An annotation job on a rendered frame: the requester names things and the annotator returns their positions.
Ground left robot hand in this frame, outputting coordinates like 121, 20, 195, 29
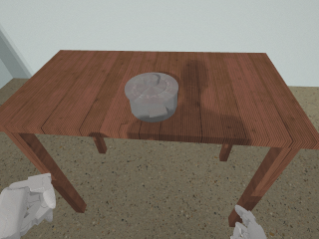
0, 172, 56, 239

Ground table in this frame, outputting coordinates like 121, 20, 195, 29
0, 50, 319, 227

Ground knob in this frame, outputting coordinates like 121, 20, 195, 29
144, 75, 159, 87

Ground pot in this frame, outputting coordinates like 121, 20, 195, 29
130, 94, 177, 122

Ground right robot hand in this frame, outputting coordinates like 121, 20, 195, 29
230, 204, 267, 239

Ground lid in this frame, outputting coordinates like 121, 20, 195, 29
125, 72, 178, 107

